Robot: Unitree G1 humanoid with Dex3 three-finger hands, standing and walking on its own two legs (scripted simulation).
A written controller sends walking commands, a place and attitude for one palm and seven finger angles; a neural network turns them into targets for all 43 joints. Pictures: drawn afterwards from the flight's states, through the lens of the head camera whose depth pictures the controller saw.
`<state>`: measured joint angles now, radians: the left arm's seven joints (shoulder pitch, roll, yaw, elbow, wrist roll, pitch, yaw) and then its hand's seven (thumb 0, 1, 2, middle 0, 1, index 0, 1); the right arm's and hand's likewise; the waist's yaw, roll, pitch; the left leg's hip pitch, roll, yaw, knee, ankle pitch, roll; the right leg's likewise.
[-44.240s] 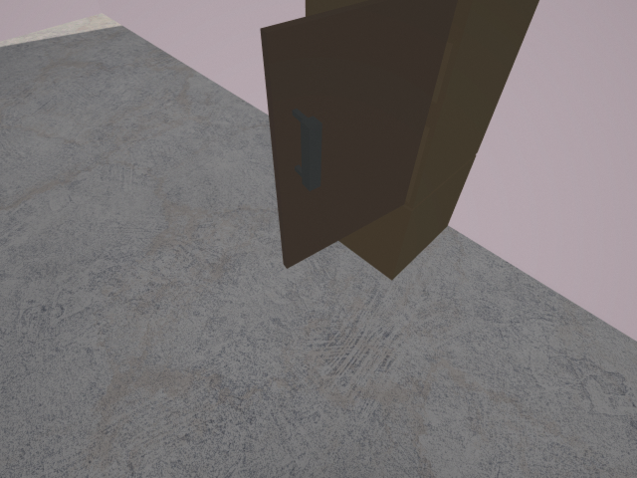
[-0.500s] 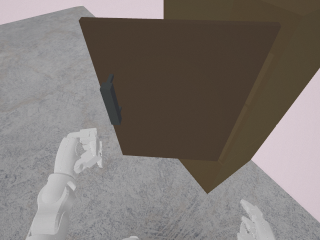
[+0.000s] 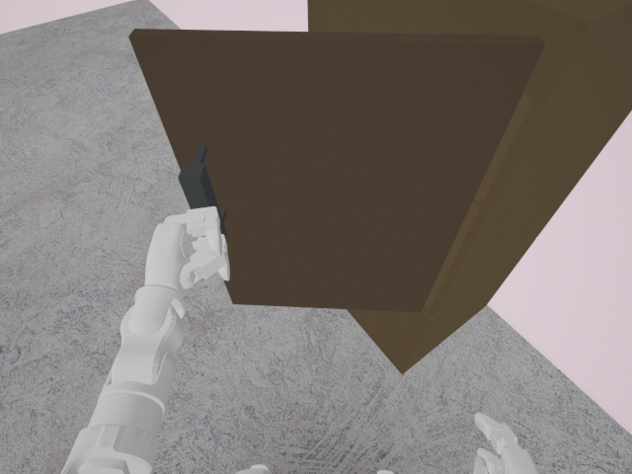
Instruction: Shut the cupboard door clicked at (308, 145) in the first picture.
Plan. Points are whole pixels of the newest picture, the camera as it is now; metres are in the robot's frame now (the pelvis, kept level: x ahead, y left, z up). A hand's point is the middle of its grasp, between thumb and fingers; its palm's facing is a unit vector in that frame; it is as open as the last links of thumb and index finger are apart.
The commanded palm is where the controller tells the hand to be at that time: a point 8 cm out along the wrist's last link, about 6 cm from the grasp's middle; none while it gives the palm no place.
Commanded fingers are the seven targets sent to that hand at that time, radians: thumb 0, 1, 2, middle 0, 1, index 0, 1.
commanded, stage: bring the fist close to the handle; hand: left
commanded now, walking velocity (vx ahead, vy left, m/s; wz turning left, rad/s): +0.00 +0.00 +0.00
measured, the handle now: (209, 197) +0.46 +0.17 +0.08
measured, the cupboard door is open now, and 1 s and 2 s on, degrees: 51 46 34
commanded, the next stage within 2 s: push the door shut along its arc in 0.42 s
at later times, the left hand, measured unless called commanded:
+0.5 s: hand (220, 250) +0.37 +0.13 +0.08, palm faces -0.03 -1.00 -0.02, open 3.1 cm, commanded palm +0.34 +0.18 +0.08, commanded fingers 0.00 0.90 0.90 -1.30 -1.50 -1.30 -1.50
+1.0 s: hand (224, 221) +0.41 +0.14 +0.08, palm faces -0.14 -0.99 -0.03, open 3.1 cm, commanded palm +0.41 +0.17 +0.08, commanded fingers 0.00 0.90 0.90 -1.30 -1.50 -1.30 -1.50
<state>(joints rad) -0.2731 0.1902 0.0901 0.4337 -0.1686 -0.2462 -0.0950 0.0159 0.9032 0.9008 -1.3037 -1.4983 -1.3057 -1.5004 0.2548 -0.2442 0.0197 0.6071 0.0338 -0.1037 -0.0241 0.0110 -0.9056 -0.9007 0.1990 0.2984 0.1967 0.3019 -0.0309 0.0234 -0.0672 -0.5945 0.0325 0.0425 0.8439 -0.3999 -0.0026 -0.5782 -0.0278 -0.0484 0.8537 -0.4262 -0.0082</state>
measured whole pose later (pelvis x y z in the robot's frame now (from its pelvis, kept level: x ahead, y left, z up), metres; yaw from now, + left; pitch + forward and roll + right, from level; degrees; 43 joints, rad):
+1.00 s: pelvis -0.02 +0.01 -0.01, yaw +0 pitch +11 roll +0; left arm -0.69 0.28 0.15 0.94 -0.18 -0.35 -0.23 0.02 0.90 0.90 -1.33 -1.50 -1.32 -1.50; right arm 0.31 -0.27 0.01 0.65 0.04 -0.05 -0.03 0.01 -0.91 -0.90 0.20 0.30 0.20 0.30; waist -0.06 0.02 -0.07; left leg -0.72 0.03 0.03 0.90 -0.38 0.01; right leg -0.69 -0.03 -0.05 0.90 -0.40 0.00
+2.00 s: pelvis -0.02 +0.00 -0.04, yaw -2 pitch +22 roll -1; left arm -1.21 0.47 0.24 1.29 -0.08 -0.25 -0.38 -0.01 0.88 0.93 -1.30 -1.50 -1.30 -1.50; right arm 0.42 -0.28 0.03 0.66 0.00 -0.04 -0.01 0.00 -0.91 -0.90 0.20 0.30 0.20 0.30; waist -0.22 0.05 -0.08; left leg -1.01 0.06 0.03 1.06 -0.43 0.01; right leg -0.98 0.00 -0.05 1.03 -0.43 -0.01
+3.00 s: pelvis -0.01 +0.00 -0.03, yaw -2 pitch +24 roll -1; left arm -1.16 0.28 0.31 1.24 0.04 -0.34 0.18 0.02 0.92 0.91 -1.30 -1.50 -1.30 -1.50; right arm 0.52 -0.24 0.00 0.66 -0.08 -0.01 0.10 0.00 -0.91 -0.90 0.20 0.30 0.20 0.30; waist -0.23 0.07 -0.11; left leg -0.98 0.07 0.05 0.99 -0.42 0.00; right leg -0.97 0.01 -0.03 0.97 -0.42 -0.01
